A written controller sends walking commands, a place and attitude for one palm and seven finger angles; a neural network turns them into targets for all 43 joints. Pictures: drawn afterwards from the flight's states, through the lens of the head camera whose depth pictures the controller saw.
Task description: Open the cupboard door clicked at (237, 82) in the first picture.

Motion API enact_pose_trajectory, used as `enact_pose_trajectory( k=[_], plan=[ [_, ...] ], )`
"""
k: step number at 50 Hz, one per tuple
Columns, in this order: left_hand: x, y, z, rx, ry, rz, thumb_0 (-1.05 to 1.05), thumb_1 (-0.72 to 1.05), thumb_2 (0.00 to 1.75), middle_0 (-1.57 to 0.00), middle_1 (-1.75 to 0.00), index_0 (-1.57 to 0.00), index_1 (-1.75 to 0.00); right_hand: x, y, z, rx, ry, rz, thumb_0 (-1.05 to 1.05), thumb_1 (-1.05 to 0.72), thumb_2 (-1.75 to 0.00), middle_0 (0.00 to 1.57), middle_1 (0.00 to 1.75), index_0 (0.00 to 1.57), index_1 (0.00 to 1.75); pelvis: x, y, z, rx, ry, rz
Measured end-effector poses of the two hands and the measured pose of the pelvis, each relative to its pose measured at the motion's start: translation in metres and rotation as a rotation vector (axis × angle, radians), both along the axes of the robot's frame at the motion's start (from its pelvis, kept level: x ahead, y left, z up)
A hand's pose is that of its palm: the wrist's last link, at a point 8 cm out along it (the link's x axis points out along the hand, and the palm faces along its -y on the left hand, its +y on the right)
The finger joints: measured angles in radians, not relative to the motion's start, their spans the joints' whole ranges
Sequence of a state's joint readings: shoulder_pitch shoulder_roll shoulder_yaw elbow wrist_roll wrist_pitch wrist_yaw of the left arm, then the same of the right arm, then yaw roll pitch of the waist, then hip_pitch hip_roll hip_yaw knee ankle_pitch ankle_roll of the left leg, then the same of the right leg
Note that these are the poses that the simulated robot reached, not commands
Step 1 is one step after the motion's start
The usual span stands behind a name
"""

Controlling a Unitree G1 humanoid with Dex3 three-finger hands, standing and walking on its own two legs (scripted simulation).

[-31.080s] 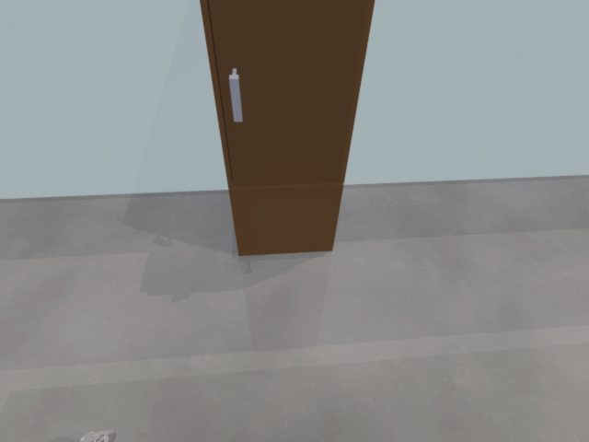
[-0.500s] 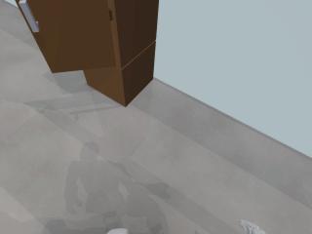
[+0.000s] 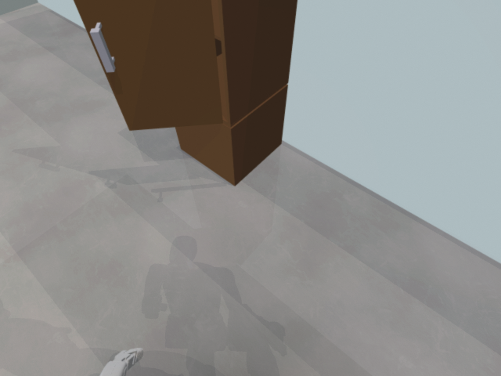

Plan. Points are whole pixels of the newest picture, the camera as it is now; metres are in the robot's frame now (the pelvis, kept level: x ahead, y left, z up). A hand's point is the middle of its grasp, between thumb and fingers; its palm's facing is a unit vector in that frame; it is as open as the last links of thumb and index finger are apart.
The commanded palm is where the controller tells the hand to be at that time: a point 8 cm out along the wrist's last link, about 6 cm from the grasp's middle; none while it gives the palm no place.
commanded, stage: turn to face it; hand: left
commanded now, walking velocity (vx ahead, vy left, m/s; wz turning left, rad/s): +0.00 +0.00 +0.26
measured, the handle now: (104, 47) +0.94 +0.47 +0.01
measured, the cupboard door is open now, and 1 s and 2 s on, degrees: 47 47 47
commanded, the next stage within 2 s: take the last steps up to it in 0.02 s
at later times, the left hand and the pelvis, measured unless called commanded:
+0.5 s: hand out of the picture -0.08 +0.21 -0.17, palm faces +0.29 -0.94 -0.20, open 7.3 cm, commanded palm none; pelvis +0.03 +0.04 +0.00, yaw +11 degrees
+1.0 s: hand (114, 295) +0.28 +0.29 -0.16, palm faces +0.10 -0.98 -0.17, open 7.4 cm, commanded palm none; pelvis +0.17 +0.11 +0.00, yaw +8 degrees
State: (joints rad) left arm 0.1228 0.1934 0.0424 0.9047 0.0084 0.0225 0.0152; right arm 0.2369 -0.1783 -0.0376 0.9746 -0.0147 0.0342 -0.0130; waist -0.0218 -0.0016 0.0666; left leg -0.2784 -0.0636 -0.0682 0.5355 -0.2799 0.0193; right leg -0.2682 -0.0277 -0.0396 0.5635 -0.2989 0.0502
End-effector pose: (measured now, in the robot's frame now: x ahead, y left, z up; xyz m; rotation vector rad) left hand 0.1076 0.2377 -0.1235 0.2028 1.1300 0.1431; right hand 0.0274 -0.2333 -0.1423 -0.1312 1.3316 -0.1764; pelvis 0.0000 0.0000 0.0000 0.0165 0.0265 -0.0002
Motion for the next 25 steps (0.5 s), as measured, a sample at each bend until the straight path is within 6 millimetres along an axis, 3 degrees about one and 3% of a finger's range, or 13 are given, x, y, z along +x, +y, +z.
enact_pose_trajectory(
  k=[3,7,13,19,25],
  plan=[
    [-0.011,-0.014,0.003,0.010,0.001,0.009,0.01,0.91,0.90,-0.20,-0.30,-0.20,-0.30,-0.005,-0.012,-0.008,0.012,0.034,-0.003,0.00,-0.90,-0.90,0.20,0.29,0.20,0.30,-0.001,-0.008,0.000,-0.004,-0.014,0.025],
    [-0.038,-0.024,0.006,-0.001,0.041,0.056,0.01,0.91,0.90,-0.20,-0.30,-0.21,-0.30,-0.002,-0.022,-0.003,0.011,0.060,0.016,0.00,-0.91,-0.90,0.20,0.29,0.20,0.30,-0.002,-0.014,0.006,0.008,-0.031,0.058],
    [-0.083,-0.014,0.006,0.001,0.092,0.169,0.00,0.93,0.90,-0.20,-0.30,-0.21,-0.30,0.021,-0.023,0.007,-0.001,0.056,0.099,0.00,-0.91,-0.90,0.19,0.29,0.20,0.30,0.001,-0.015,0.011,0.018,-0.033,0.112],
    [-0.147,0.000,-0.001,-0.032,0.210,0.287,0.00,0.92,0.90,-0.20,-0.30,-0.21,-0.30,0.076,0.002,0.017,-0.015,-0.007,0.219,0.00,-0.91,-0.90,0.19,0.29,0.20,0.30,0.009,0.004,0.013,0.016,-0.028,0.160],
    [-0.206,0.021,-0.017,-0.095,0.391,0.376,0.01,0.91,0.90,-0.20,-0.30,-0.21,-0.30,0.150,0.057,0.027,-0.033,-0.155,0.325,0.00,-0.91,-0.90,0.19,0.29,0.20,0.30,0.027,0.044,0.003,-0.003,-0.021,0.184]
  ],
)
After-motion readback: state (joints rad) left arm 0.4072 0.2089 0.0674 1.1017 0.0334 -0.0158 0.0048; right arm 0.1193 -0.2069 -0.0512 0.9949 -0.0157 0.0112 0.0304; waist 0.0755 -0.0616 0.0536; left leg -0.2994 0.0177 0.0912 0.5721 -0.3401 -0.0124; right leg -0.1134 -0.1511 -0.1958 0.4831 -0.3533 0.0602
